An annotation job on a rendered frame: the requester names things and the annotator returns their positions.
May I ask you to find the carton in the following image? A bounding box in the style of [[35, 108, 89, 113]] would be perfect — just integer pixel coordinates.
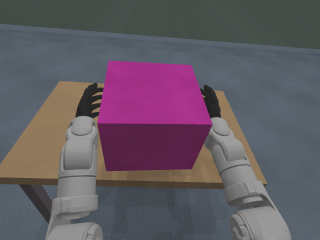
[[97, 60, 213, 171]]

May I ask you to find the robot left upper arm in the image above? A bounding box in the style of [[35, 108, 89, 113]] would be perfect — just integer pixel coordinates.
[[47, 222, 103, 240]]

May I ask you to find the robot right upper arm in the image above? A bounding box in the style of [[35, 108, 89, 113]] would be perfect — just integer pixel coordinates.
[[230, 205, 291, 240]]

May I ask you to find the robot left hand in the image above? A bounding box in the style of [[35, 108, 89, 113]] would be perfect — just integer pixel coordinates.
[[75, 83, 104, 118]]

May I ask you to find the robot right forearm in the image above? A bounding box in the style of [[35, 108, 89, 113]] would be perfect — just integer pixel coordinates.
[[204, 117, 292, 240]]

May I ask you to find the robot left forearm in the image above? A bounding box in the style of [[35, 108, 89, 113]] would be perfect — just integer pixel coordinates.
[[45, 116, 99, 240]]

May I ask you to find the table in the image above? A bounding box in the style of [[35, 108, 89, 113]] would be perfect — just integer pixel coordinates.
[[0, 81, 267, 224]]

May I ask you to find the robot right hand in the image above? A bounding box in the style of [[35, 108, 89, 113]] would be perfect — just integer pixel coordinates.
[[200, 84, 221, 118]]

